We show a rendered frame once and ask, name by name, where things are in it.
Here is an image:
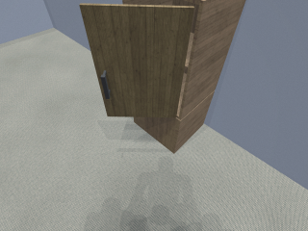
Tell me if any cupboard door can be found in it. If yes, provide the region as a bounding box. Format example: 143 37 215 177
79 3 194 118

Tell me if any handle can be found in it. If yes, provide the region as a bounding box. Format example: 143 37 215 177
100 70 111 99

